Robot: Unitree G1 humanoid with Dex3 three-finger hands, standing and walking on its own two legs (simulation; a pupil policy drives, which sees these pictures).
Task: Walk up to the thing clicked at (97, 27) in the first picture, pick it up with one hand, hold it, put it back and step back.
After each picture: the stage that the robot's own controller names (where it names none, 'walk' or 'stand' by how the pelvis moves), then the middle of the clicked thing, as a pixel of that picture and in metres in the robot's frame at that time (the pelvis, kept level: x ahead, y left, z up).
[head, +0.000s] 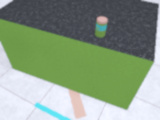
stand; (101, 27) +0.89 -0.12 -0.10
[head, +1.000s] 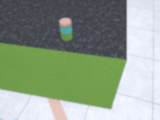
walk; (66, 29) +0.78 +0.14 -0.08
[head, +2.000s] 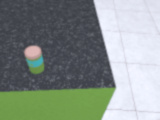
stand; (35, 60) +0.52 +0.21 -0.07
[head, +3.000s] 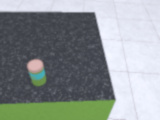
stand; (37, 73) +0.50 +0.21 -0.10
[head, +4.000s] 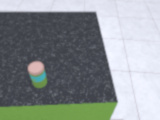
stand; (38, 75) +0.48 +0.21 -0.11
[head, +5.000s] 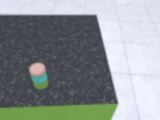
stand; (39, 76) +0.49 +0.20 -0.11
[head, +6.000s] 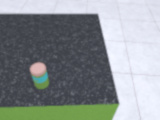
stand; (40, 76) +0.49 +0.20 -0.11
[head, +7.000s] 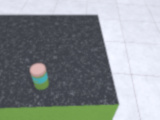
stand; (39, 76) +0.48 +0.20 -0.11
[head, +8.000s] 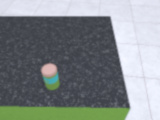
rise first; (50, 77) +0.48 +0.18 -0.10
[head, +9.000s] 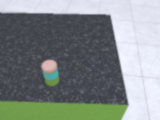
go down; (50, 73) +0.50 +0.17 -0.10
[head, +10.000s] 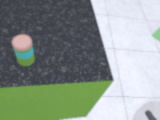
go down; (24, 51) +0.52 +0.17 -0.05
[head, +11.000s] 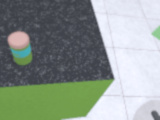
go down; (21, 49) +0.51 +0.17 -0.03
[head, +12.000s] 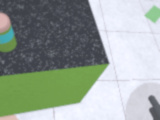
close in; (2, 33) +0.53 +0.18 +0.01
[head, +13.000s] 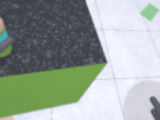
lift; out of the picture +0.51 +0.19 +0.02
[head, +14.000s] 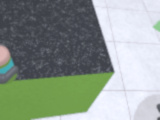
lift; (1, 66) +0.42 +0.21 +0.01
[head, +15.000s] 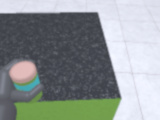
lift; (27, 83) +0.32 +0.16 +0.10
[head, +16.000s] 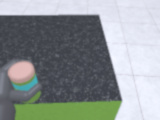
hold; (25, 83) +0.32 +0.17 +0.10
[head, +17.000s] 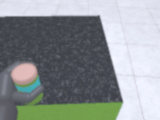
hold; (28, 84) +0.32 +0.17 +0.09
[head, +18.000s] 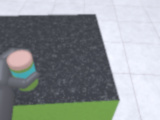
crouch; (23, 71) +0.36 +0.18 +0.11
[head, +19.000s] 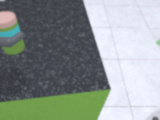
lower; (9, 33) +0.48 +0.19 +0.13
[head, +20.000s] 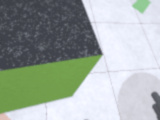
lower; out of the picture +0.54 +0.19 +0.03
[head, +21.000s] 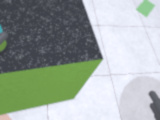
lower; out of the picture +0.52 +0.18 +0.02
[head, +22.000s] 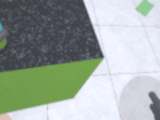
lower; out of the picture +0.52 +0.18 +0.02
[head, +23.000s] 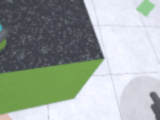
lower; out of the picture +0.52 +0.19 +0.02
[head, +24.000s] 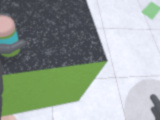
open; (5, 37) +0.50 +0.16 +0.02
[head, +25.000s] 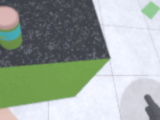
sink last; (8, 29) +0.51 +0.15 +0.02
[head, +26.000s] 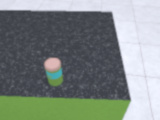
sink last; (54, 72) +0.48 +0.16 -0.05
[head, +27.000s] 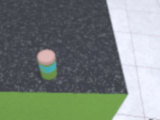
stand; (47, 65) +0.48 +0.15 -0.04
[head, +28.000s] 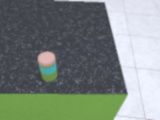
stand; (48, 67) +0.48 +0.15 -0.04
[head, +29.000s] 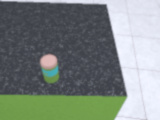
stand; (50, 69) +0.48 +0.15 -0.06
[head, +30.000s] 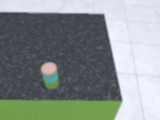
walk; (50, 76) +0.49 +0.16 -0.10
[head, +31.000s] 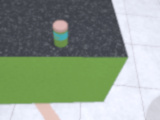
walk; (60, 34) +0.64 +0.11 -0.08
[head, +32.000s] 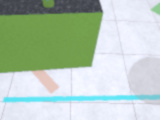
walk; out of the picture +0.95 +0.22 -0.08
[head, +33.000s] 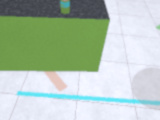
stand; (65, 4) +1.12 +0.13 -0.09
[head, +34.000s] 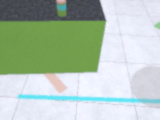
stand; (61, 7) +1.13 +0.15 -0.11
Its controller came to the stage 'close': yes
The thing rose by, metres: 0.22
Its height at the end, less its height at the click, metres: +0.00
